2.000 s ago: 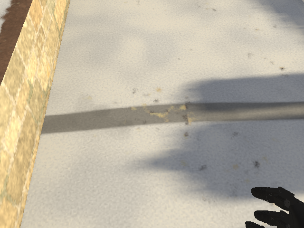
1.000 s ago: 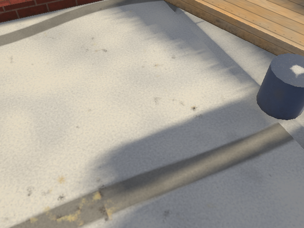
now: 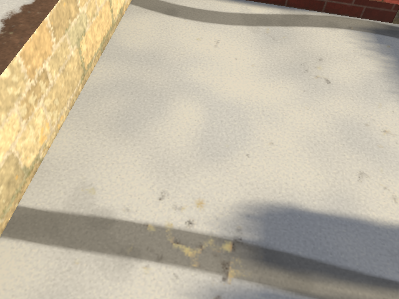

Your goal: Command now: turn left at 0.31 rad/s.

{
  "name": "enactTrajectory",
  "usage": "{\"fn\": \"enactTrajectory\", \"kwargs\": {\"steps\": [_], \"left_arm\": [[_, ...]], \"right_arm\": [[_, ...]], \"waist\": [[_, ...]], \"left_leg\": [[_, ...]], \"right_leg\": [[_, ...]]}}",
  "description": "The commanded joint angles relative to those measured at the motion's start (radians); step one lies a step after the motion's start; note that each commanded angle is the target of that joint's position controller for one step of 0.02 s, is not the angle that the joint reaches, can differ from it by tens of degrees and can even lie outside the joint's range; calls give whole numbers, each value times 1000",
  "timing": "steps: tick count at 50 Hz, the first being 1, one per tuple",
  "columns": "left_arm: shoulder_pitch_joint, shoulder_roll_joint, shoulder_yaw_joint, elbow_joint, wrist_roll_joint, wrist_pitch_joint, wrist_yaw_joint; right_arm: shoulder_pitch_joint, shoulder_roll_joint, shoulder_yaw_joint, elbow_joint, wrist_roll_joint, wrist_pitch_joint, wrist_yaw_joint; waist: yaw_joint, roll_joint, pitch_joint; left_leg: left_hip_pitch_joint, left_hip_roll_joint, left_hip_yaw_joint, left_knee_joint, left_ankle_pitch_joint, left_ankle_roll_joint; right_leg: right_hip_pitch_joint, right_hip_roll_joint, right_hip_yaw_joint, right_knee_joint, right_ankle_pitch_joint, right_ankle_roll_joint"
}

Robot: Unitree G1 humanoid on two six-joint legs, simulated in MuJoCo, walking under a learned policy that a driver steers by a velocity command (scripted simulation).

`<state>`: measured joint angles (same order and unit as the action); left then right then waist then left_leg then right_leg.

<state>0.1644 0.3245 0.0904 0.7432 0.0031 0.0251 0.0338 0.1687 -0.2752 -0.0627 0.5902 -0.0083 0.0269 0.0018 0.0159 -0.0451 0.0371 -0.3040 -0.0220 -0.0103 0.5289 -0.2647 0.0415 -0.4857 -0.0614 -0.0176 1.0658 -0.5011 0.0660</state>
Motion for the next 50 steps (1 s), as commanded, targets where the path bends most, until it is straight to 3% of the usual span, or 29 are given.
{"fn": "enactTrajectory", "kwargs": {"steps": [1,4,6,10,12,13,14,15,16,17,18,21,28,39,40,42,44,46,47,49,50], "left_arm": [[-10,85,21,-58,4,-6,8],[12,49,6,-45,-5,-4,2],[-16,28,-6,-52,-2,-4,0],[-22,43,-9,-54,-6,-5,-4],[13,28,-13,-37,-4,-13,-8],[34,20,-19,-28,7,-19,-12],[49,50,-17,-27,21,-25,-12],[45,115,-6,-33,20,-27,-9],[13,95,-6,-16,6,-29,-16],[-12,45,-18,-30,6,-35,-23],[-13,33,-23,-24,13,-41,-23],[10,29,-29,-10,12,-57,-18],[25,22,-38,13,8,-53,-6],[39,7,-45,87,4,-52,-6],[58,5,-44,104,3,-50,-6],[70,31,-34,114,-11,-45,-1],[102,44,-32,116,-22,-59,4],[157,90,-16,139,-28,-81,1],[155,108,-9,142,-29,-86,-1],[97,104,-11,124,-32,-88,-8],[40,89,-16,107,-38,-84,-14]], "right_arm": [[-44,-127,-27,-54,8,-26,-15],[-54,-101,-16,-37,-3,-30,-21],[-49,-107,-17,-23,-3,-28,-23],[-36,-116,-15,9,-5,-22,-13],[-60,-93,-3,24,4,-23,-10],[-48,-74,5,40,8,-25,-9],[-12,-54,12,54,-3,-34,-8],[29,-62,8,60,-18,-43,-1],[27,-50,9,63,-20,-43,-1],[-22,-79,4,70,-20,-39,-5],[-46,-79,0,67,-13,-33,-9],[-33,-59,0,81,-8,-17,-16],[-3,-45,-4,136,-3,-22,-22],[24,-51,-9,235,2,-21,-38],[41,-47,-9,252,4,-19,-39],[53,-64,-18,266,16,-19,-41],[33,-49,-14,255,26,-45,-39],[-2,-10,-6,245,34,-85,-24],[-20,-10,-6,241,36,-99,-16],[20,-8,-7,259,42,-115,-3],[97,-12,-11,297,43,-119,1]], "waist": [[1,183,-136],[6,176,-145],[-13,181,-131],[-36,191,-91],[-4,170,-78],[15,142,-76],[3,92,-100],[-48,-21,-103],[-62,-113,-100],[-30,-74,-69],[-23,-58,-64],[-16,-22,-53],[-9,43,-44],[-13,48,-30],[-13,45,-50],[-13,21,8],[4,-13,93],[13,-111,104],[12,-134,115],[-31,-130,110],[-75,-113,94]], "left_leg": [[164,235,-213,-167,547,182],[162,212,-181,-175,496,179],[154,212,-192,-177,416,179],[104,226,-252,-182,273,200],[72,205,-257,-161,220,175],[42,181,-244,-152,189,137],[9,142,-224,-129,130,85],[-14,71,-159,-91,45,42],[54,22,-93,-100,4,3],[84,22,-91,-80,20,-12],[91,25,-89,-68,43,-7],[83,36,-105,-71,101,9],[83,38,-104,-73,132,-5],[118,43,-100,-80,174,-14],[124,29,-85,-79,74,-11],[42,-6,-57,-49,-288,13],[-82,1,-59,-8,-396,30],[-154,-12,16,133,-222,16],[-157,4,22,166,-162,20],[-43,19,24,74,-169,50],[120,6,36,-46,-123,61]], "right_leg": [[-94,-1,55,98,100,18],[-24,0,53,-47,157,28],[29,-5,52,-183,150,25],[134,8,38,-359,108,8],[224,19,26,-531,213,-10],[307,16,33,-660,361,-25],[394,-36,97,-669,512,-44],[410,-91,129,-621,621,-80],[296,-83,134,-630,428,-123],[246,-55,122,-650,329,-116],[231,-44,109,-653,302,-96],[239,-23,86,-636,321,-72],[252,-7,75,-623,325,-77],[255,12,60,-637,341,-78],[262,23,50,-643,241,-82],[210,26,73,-654,-94,-125],[189,-42,188,-716,-286,-185],[258,-185,398,-831,-335,-266],[253,-241,475,-874,-314,-300],[190,-230,433,-868,-221,-286],[115,-169,337,-829,-151,-245]]}}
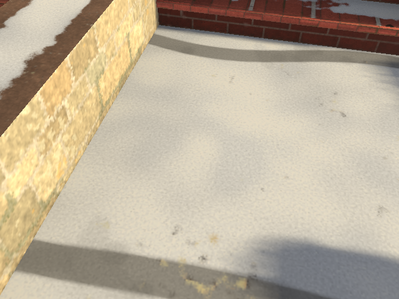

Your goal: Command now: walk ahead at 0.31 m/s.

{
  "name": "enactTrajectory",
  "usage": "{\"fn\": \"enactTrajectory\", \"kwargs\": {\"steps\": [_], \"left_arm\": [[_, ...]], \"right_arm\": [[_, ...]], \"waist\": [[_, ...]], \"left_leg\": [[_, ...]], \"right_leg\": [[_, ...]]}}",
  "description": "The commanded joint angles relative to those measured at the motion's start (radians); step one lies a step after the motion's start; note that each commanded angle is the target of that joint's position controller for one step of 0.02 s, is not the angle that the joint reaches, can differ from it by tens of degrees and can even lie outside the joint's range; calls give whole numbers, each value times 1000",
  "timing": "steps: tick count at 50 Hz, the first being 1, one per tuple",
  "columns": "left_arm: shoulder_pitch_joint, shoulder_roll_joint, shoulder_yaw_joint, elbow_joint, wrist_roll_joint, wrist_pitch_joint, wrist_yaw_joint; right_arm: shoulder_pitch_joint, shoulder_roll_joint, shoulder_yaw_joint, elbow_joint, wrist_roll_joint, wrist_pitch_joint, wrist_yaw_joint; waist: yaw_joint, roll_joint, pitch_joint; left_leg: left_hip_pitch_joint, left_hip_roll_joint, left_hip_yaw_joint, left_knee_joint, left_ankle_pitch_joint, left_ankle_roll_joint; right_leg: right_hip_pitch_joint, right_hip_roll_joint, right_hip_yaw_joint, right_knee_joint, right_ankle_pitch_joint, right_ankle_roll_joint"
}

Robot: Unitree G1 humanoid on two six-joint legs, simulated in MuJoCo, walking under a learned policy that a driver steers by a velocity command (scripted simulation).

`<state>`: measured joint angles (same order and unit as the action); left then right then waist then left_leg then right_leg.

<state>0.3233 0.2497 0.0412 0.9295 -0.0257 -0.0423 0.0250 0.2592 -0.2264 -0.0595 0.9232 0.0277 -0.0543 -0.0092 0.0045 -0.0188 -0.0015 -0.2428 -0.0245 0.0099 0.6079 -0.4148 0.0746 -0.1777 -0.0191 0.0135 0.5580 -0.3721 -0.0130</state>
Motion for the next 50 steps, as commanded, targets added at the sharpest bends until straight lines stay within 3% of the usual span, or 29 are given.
{"fn": "enactTrajectory", "kwargs": {"steps": [1,2,3,4,5,6,7,9,11,14,16,19,21,22,23,24,25,26,27,28,29,30,33,37,41,45,48,49,50], "left_arm": [[-154,138,26,-92,-7,-16,-7],[-199,76,8,-123,-2,-26,-9],[-212,73,7,-162,-4,-47,-4],[-206,124,21,-159,-17,-60,-6],[-166,120,21,-143,-26,-67,-16],[-155,110,19,-130,-23,-72,-23],[-179,110,21,-135,-12,-74,-29],[-202,86,19,-141,1,-69,-47],[-253,52,7,-161,9,-61,-59],[-388,21,-13,-214,7,-58,-63],[-426,45,-11,-231,0,-55,-64],[-437,89,-1,-249,-3,-55,-69],[-354,129,19,-232,1,-56,-68],[-227,158,38,-196,0,-53,-63],[-56,192,59,-144,-3,-46,-54],[95,264,76,-112,16,-39,-44],[114,277,69,-98,24,-42,-58],[42,185,47,-104,13,-48,-60],[-47,151,36,-117,10,-53,-59],[-120,143,33,-129,19,-59,-62],[-157,121,28,-132,31,-66,-66],[-172,100,21,-127,40,-70,-68],[-141,106,21,-96,29,-81,-65],[-63,149,29,-64,27,-72,-39],[17,168,29,-34,14,-62,-26],[104,168,30,8,7,-40,-24],[106,188,39,13,4,-21,-17],[88,201,43,7,5,-17,-16],[64,200,41,-1,7,-13,-16]], "right_arm": [[97,-88,-28,10,2,-37,12],[216,-158,-49,47,-2,-39,7],[298,-256,-71,53,-4,-45,18],[255,-178,-44,39,-24,-56,21],[211,-130,-28,25,-27,-63,21],[180,-125,-24,13,-26,-64,22],[162,-116,-16,10,-21,-58,24],[180,-77,2,20,-24,-40,21],[198,-95,3,26,-21,-28,9],[199,-146,0,25,-24,-26,-9],[226,-170,-5,38,-17,-31,-12],[217,-173,-11,50,-4,-32,-10],[192,-194,-20,44,-13,-23,-9],[178,-195,-21,40,-19,-13,-9],[174,-181,-14,31,-27,-5,-9],[224,-114,6,5,-42,-7,-7],[336,4,39,18,-24,-30,2],[242,-113,11,7,4,-52,9],[137,-161,-2,-25,22,-64,11],[89,-157,-3,-36,14,-70,2],[78,-148,-9,-37,-1,-64,-5],[103,-130,-10,-32,-7,-52,-5],[88,-102,-9,-46,-14,-23,-9],[-77,-108,-9,-107,-30,-24,-8],[-224,-82,7,-149,-22,-39,9],[-345,-88,15,-201,-13,-49,33],[-337,-122,7,-221,-11,-62,47],[-287,-144,-2,-211,-12,-66,47],[-170,-178,-21,-179,-12,-70,42]], "waist": [[-97,-97,102],[-132,97,67],[-154,312,40],[-122,208,62],[-86,140,78],[-67,100,69],[-61,77,85],[-54,103,72],[-63,101,80],[-84,98,120],[-86,121,134],[-52,120,140],[9,138,59],[76,143,-24],[151,129,-124],[158,-51,-264],[89,-297,-399],[101,-189,-257],[80,-116,-107],[45,-19,-52],[13,-10,-20],[-18,-35,-26],[-38,-44,10],[0,-12,58],[54,-12,72],[93,-9,98],[53,-36,78],[20,-54,47],[-46,-56,-24]], "left_leg": [[211,14,-21,-163,107,25],[342,152,-280,-278,-28,84],[449,350,-649,-414,-34,213],[454,396,-698,-414,32,248],[460,369,-600,-399,89,222],[462,338,-506,-404,133,187],[448,320,-429,-417,233,158],[396,257,-285,-435,415,119],[336,229,-205,-458,489,121],[190,193,-126,-505,454,109],[167,215,-121,-532,423,109],[256,263,-107,-495,513,86],[319,271,-83,-364,821,59],[308,245,-55,-209,978,40],[198,201,-30,5,965,12],[-92,108,7,360,588,-23],[-336,-54,-97,644,-144,-55],[-439,7,-160,750,-124,-37],[-476,60,-123,743,-24,-19],[-426,111,-106,692,73,-16],[-376,144,-103,642,127,-18],[-319,167,-111,615,159,-17],[-326,187,-92,523,192,-40],[-454,191,-78,286,397,-79],[-398,141,-29,43,558,-82],[-429,115,-29,-67,508,-69],[-368,87,-39,-132,393,-43],[-279,65,-25,-143,355,-31],[-101,39,0,-173,358,-7]], "right_leg": [[-268,-141,207,-221,-163,-118],[-404,-18,33,58,-33,-41],[-563,61,-30,345,-84,-3],[-670,26,56,537,-179,-14],[-714,-12,88,608,-110,-39],[-733,-46,76,615,-26,-55],[-746,-73,62,583,41,-58],[-677,-92,19,506,125,-41],[-636,-81,-24,398,193,-6],[-490,-40,-66,141,336,19],[-412,-21,-67,55,391,13],[-388,-20,-34,-19,392,-32],[-264,16,-54,-17,341,-69],[-106,48,-76,-11,317,-95],[134,33,-59,0,312,-124],[459,-189,245,-12,187,-203],[609,-372,742,-228,-76,-332],[497,-333,738,-307,-167,-282],[333,-306,570,-321,-96,-243],[184,-272,454,-341,38,-225],[81,-233,360,-361,157,-215],[24,-205,300,-388,198,-211],[-51,-185,211,-450,246,-234],[-7,-174,148,-477,313,-228],[29,-146,73,-472,344,-191],[171,-194,91,-409,384,-192],[248,-233,142,-321,490,-175],[246,-229,147,-268,596,-165],[216,-190,122,-143,730,-144]]}}
Over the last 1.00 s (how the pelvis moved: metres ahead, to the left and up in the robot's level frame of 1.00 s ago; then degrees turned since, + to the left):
0.04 -0.01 -0.01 3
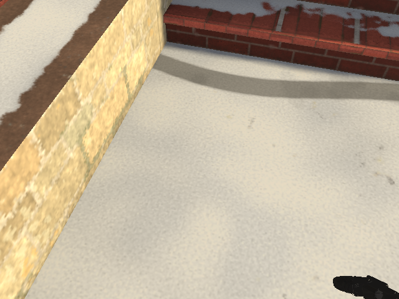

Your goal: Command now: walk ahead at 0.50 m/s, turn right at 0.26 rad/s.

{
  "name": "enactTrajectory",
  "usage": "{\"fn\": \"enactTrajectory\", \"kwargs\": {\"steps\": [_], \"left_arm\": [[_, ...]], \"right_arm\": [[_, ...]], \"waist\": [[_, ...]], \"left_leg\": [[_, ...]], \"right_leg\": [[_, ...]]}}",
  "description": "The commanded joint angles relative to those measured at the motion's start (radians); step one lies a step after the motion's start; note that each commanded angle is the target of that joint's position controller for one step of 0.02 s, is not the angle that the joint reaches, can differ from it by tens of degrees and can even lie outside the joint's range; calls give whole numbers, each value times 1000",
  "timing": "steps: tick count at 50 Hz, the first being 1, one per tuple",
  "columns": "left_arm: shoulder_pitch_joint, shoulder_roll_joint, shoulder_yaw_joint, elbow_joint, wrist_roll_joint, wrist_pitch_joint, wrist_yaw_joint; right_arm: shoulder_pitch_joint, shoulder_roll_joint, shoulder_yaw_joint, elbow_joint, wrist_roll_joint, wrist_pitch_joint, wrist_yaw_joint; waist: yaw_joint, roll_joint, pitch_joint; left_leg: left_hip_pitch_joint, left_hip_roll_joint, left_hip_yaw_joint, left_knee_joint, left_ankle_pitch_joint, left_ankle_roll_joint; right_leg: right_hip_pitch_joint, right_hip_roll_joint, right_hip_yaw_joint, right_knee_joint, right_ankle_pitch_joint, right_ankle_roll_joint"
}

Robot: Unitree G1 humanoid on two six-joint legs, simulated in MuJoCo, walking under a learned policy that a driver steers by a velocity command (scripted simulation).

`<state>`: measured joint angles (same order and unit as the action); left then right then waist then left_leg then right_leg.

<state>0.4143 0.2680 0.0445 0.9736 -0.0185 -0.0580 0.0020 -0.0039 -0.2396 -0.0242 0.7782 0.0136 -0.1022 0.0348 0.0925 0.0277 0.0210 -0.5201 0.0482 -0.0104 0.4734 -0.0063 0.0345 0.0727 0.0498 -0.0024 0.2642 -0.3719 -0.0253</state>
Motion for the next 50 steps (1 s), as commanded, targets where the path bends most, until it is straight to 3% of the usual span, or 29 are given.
{"fn": "enactTrajectory", "kwargs": {"steps": [1,2,3,4,5,6,7,8,10,13,16,19,22,25,26,27,28,29,30,31,32,33,34,37,42,44,47,50], "left_arm": [[-39,150,24,-64,11,1,6],[32,46,-6,-97,21,-15,-1],[84,23,-15,-81,-4,-32,-3],[5,143,18,-92,-32,-40,-1],[-67,153,24,-114,-37,-40,2],[-100,135,26,-119,-27,-33,8],[-95,120,35,-116,-17,-19,11],[-70,92,33,-114,-17,-4,9],[-70,54,31,-128,-16,19,7],[-130,54,35,-170,-7,30,5],[-219,42,29,-204,-3,19,-16],[-333,30,19,-253,0,16,-38],[-396,43,20,-301,-2,19,-55],[-343,88,42,-320,-3,26,-63],[-241,121,63,-300,-6,28,-61],[-73,178,97,-256,-10,30,-49],[50,282,130,-228,-13,41,-24],[-22,347,129,-267,-11,27,-27],[-1,258,102,-279,-3,13,-37],[-30,208,89,-273,3,-1,-36],[-96,175,78,-281,0,-9,-37],[-161,139,68,-295,3,-12,-34],[-194,123,59,-313,13,-11,-29],[-178,139,61,-306,12,-20,-13],[-105,150,59,-266,7,-17,7],[-73,158,58,-246,6,-18,6],[-29,158,58,-214,2,-14,5],[-12,168,62,-194,4,-1,13]], "right_arm": [[279,-224,-80,11,-8,-25,-12],[433,-327,-106,34,-30,-19,-23],[457,-272,-93,50,-22,-8,-21],[387,-191,-69,36,-16,-6,-24],[310,-153,-57,23,-13,-5,-27],[243,-123,-48,24,-15,-8,-24],[200,-96,-41,24,-19,-14,-22],[176,-95,-42,28,-26,-18,-20],[163,-106,-49,41,-28,-26,-20],[181,-135,-60,62,-32,-27,-33],[196,-163,-67,70,-30,-18,-46],[247,-192,-76,84,-17,-4,-53],[287,-213,-86,100,0,20,-54],[266,-250,-99,89,11,43,-59],[253,-258,-101,84,13,53,-61],[244,-246,-95,77,14,57,-62],[275,-176,-69,52,-22,47,-60],[325,-72,-36,-7,-27,11,-49],[210,-169,-52,-21,14,-30,-33],[152,-180,-55,-45,39,-48,-26],[154,-170,-53,-33,22,-54,-33],[161,-183,-62,-21,-6,-48,-41],[182,-186,-67,-17,-13,-34,-40],[194,-147,-61,-16,-25,-1,-37],[37,-102,-39,-59,-20,-2,-28],[-21,-99,-34,-74,-11,-7,-20],[-78,-117,-35,-100,-6,-16,-6],[-71,-134,-39,-111,-7,-26,8]], "waist": [[-214,-89,-187],[-220,98,-373],[-208,252,-484],[-213,149,-317],[-189,105,-192],[-159,54,-106],[-126,69,-59],[-99,88,-38],[-77,69,-9],[-76,39,19],[-101,24,35],[-145,0,65],[-156,4,79],[-97,49,12],[-35,54,-47],[52,28,-133],[69,-146,-219],[-46,-318,-333],[32,-170,-352],[21,-135,-223],[-31,-36,-135],[-68,-32,-103],[-97,-48,-84],[-112,-51,-69],[-45,-87,-21],[-16,-98,4],[5,-99,35],[-14,-115,34]], "left_leg": [[476,28,-29,16,-21,79],[906,292,-378,30,-65,197],[1000,407,-692,-110,-204,275],[866,364,-576,-147,-275,220],[716,327,-423,-175,-253,178],[570,284,-320,-224,-198,158],[475,244,-231,-265,-161,138],[407,226,-173,-300,-138,132],[347,218,-80,-339,-50,145],[358,215,22,-359,32,154],[382,191,116,-365,58,136],[457,217,161,-358,65,131],[580,253,186,-301,139,114],[634,256,227,-119,545,80],[616,239,245,35,664,65],[514,195,268,262,623,29],[231,133,270,596,144,-23],[-160,-98,91,915,-587,-75],[-270,-55,-87,965,-560,-47],[-325,-12,-74,924,-476,-20],[-273,38,-74,824,-394,-13],[-195,69,-76,732,-347,-18],[-133,84,-79,694,-315,-25],[-93,84,-45,574,-233,-68],[-71,45,-16,219,89,-89],[-45,25,-6,132,163,-80],[-101,17,-18,63,127,-50],[-114,4,-17,18,12,-7]], "right_leg": [[-172,-201,104,372,684,-101],[-541,-59,29,756,316,-29],[-732,7,106,969,-209,-10],[-813,-59,152,1046,-170,-18],[-827,-111,118,1034,-78,-21],[-791,-144,105,982,-4,-15],[-743,-174,111,932,50,-14],[-690,-186,109,917,83,-9],[-686,-196,100,900,122,2],[-755,-200,110,787,244,17],[-735,-188,65,589,393,15],[-745,-177,11,464,423,1],[-778,-162,-18,400,343,-29],[-634,-79,-98,386,192,-83],[-498,-32,-124,369,168,-110],[-249,14,-120,303,223,-149],[44,-158,163,285,250,-215],[296,-372,780,95,34,-421],[303,-389,814,-1,0,-391],[209,-359,662,9,61,-347],[49,-310,531,16,178,-305],[-73,-271,440,10,276,-278],[-151,-244,396,-13,334,-270],[-242,-222,292,-52,501,-276],[-263,-156,167,-69,455,-205],[-257,-171,176,-79,368,-195],[-147,-223,218,-38,369,-196],[-31,-274,252,26,480,-178]]}}
Over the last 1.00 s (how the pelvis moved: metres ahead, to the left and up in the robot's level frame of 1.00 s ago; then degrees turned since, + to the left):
0.51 -0.02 0.00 -2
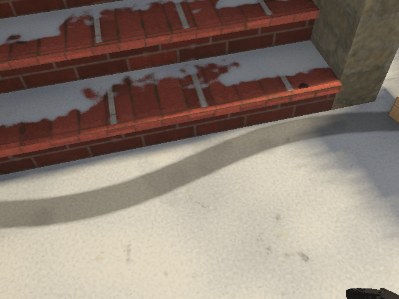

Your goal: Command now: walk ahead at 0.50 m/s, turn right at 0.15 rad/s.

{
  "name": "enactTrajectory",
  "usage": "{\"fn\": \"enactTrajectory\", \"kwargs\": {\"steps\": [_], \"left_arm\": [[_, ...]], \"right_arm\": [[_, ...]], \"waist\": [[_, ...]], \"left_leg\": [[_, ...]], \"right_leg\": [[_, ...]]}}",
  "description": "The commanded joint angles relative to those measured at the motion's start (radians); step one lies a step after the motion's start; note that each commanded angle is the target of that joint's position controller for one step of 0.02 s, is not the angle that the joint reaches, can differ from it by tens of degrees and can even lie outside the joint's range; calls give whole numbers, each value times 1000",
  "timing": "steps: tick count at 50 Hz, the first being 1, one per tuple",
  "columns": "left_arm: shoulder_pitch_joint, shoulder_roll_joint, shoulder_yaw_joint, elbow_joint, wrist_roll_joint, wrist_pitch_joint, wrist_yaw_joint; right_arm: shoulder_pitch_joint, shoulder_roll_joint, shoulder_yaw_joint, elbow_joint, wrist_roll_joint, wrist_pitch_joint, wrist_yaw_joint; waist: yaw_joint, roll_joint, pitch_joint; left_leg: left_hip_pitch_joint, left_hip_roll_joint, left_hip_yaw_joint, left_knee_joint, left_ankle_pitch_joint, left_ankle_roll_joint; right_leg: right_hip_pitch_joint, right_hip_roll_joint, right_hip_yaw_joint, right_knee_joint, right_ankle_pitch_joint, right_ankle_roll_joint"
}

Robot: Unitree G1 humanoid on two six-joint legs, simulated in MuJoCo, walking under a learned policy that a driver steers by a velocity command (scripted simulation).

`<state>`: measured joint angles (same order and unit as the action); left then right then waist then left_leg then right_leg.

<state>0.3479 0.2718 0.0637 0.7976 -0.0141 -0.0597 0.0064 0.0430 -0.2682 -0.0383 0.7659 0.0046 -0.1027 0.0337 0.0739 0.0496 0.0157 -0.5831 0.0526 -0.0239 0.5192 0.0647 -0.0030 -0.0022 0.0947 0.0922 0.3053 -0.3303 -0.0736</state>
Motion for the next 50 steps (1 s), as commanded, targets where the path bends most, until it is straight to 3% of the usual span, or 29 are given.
{"fn": "enactTrajectory", "kwargs": {"steps": [1,2,3,4,5,6,7,8,9,11,13,16,20,23,25,27,28,29,30,31,32,33,34,35,36,38,40,45,50], "left_arm": [[47,170,45,-16,0,5,11],[28,177,46,-20,1,9,12],[10,165,39,-25,3,13,11],[3,129,21,-45,15,14,11],[151,36,-5,-48,6,-3,4],[124,87,-1,-41,-8,-18,2],[14,156,17,-66,-27,-25,-2],[-57,155,15,-85,-23,-29,-2],[-92,145,17,-91,-6,-29,-2],[-52,115,20,-79,2,-17,-3],[-38,84,13,-74,4,-6,-1],[-135,68,5,-107,14,-8,1],[-269,39,-9,-136,8,-23,-13],[-362,44,-11,-169,0,-31,-27],[-398,57,-8,-190,-1,-40,-39],[-360,87,2,-185,0,-49,-44],[-295,108,13,-169,2,-54,-41],[-162,151,36,-130,6,-56,-33],[16,215,56,-101,24,-55,-22],[90,293,75,-79,31,-42,-19],[103,201,53,-84,25,-38,-18],[38,155,36,-84,18,-39,-14],[-31,132,26,-87,18,-40,-13],[-59,80,3,-66,84,-31,-8],[-76,83,3,-59,75,-29,-5],[-92,94,6,-51,51,-42,-11],[-93,105,12,-33,44,-52,-14],[-53,121,21,10,43,-53,-11],[-17,150,29,45,33,-30,-1]], "right_arm": [[-87,-115,-29,-93,3,-28,10],[-21,-133,-39,-77,2,-29,8],[108,-165,-57,-40,-1,-30,3],[279,-216,-69,-11,-16,-29,-1],[384,-293,-92,17,-19,-20,-1],[404,-205,-70,33,7,-17,6],[326,-156,-54,20,13,-14,1],[246,-137,-45,3,4,-6,-3],[200,-114,-35,-2,-6,-2,-2],[171,-96,-26,-3,-17,-8,-1],[182,-114,-29,11,-8,-14,-3],[211,-151,-39,31,-3,-10,-16],[273,-168,-41,57,10,3,-26],[340,-174,-42,89,18,17,-28],[359,-178,-45,102,20,31,-33],[350,-197,-53,104,21,42,-40],[328,-207,-56,100,22,46,-42],[318,-189,-48,95,18,47,-42],[305,-133,-27,66,-1,43,-41],[444,-21,6,50,4,25,-37],[417,-102,-12,67,24,14,-35],[328,-167,-34,39,43,12,-34],[274,-161,-35,25,39,15,-37],[265,-128,-32,45,-54,41,-21],[306,-95,-31,47,-66,65,-11],[328,-73,-29,54,-50,95,9],[262,-75,-30,25,-36,105,22],[97,-51,-14,-28,-37,96,44],[34,-61,-16,-57,-49,88,50]], "waist": [[-14,-149,26],[-54,-159,-13],[-121,-143,-100],[-193,-82,-242],[-147,184,-384],[-178,194,-385],[-179,105,-212],[-154,24,-117],[-128,-9,-44],[-79,31,-27],[-65,36,-23],[-84,10,2],[-135,7,17],[-168,5,43],[-160,11,54],[-123,31,33],[-79,40,-1],[-11,25,-91],[64,-40,-247],[18,-300,-399],[49,-280,-408],[45,-217,-249],[18,-164,-161],[-29,-83,-63],[-68,-129,-39],[-96,-161,-35],[-98,-177,-11],[-66,-142,34],[-53,-151,35]], "left_leg": [[-7,-14,9,-34,-102,46],[96,-43,37,-48,-128,67],[284,-58,55,-63,-90,99],[573,76,-89,-23,-61,166],[958,311,-534,-69,-220,332],[985,339,-737,-208,-414,338],[853,307,-599,-229,-486,284],[699,267,-472,-252,-430,252],[571,227,-389,-286,-343,243],[456,174,-291,-335,-218,232],[417,163,-220,-366,-119,248],[426,152,-143,-393,-19,247],[443,110,-53,-391,-5,205],[511,145,-78,-362,-27,204],[571,176,-115,-317,-2,195],[604,196,-147,-259,53,178],[594,183,-142,-189,158,164],[545,131,-108,-40,238,137],[367,68,-67,230,69,98],[-30,-86,9,592,-466,27],[-129,-65,-110,734,-646,27],[-191,-18,-109,775,-571,32],[-172,26,-82,751,-486,30],[-65,26,-51,666,-412,43],[6,34,-37,640,-405,35],[45,33,-18,643,-365,30],[-6,50,-19,588,-290,26],[-11,51,21,297,-124,23],[98,-13,114,109,-182,67]], "right_leg": [[60,-320,156,16,524,-118],[61,-302,138,87,689,-104],[28,-250,97,235,808,-81],[-130,-197,61,490,653,-49],[-529,-19,-7,883,79,39],[-688,-13,87,989,-244,36],[-765,-78,80,1030,-175,28],[-749,-134,32,988,-83,24],[-723,-166,12,919,-26,28],[-624,-207,5,837,37,37],[-617,-218,-17,776,62,56],[-672,-230,-34,607,202,85],[-610,-192,-75,351,406,88],[-612,-171,-76,263,418,81],[-619,-157,-62,213,361,66],[-546,-141,-58,177,294,46],[-440,-121,-76,152,273,30],[-233,-113,-89,139,287,2],[72,-256,40,200,315,-59],[437,-509,459,146,154,-201],[402,-520,600,45,16,-198],[278,-486,449,18,0,-153],[140,-449,328,-11,67,-132],[-48,-422,208,-56,228,-90],[-137,-396,123,-76,308,-72],[-199,-373,29,-112,365,-81],[-192,-371,-33,-160,320,-92],[-135,-354,-173,-188,285,-76],[-38,-364,-273,-11,677,-25]]}}
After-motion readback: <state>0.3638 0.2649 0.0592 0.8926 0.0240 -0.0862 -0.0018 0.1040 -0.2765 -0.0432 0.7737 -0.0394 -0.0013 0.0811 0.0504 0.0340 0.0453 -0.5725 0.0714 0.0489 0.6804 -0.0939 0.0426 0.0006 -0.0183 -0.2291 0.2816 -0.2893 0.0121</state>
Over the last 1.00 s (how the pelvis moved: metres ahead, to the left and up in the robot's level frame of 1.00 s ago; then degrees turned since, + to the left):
0.53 -0.12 0.01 -27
